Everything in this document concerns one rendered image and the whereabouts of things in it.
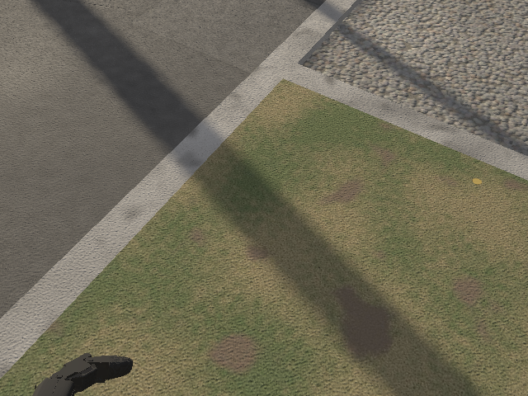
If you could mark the robot left hand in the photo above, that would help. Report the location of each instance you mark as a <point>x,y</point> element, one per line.
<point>83,372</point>

